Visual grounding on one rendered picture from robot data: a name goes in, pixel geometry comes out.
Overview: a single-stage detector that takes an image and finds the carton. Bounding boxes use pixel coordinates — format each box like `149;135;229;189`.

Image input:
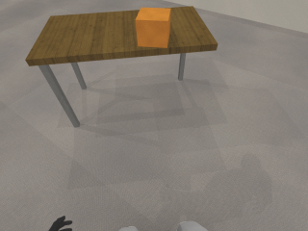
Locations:
135;7;171;48

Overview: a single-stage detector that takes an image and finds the robot left hand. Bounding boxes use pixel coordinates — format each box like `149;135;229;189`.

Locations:
48;216;72;231

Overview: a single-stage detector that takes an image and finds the right robot thigh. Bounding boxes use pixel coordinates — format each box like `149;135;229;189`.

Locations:
175;220;208;231

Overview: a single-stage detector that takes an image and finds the table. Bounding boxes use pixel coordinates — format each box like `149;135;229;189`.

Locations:
25;6;218;128

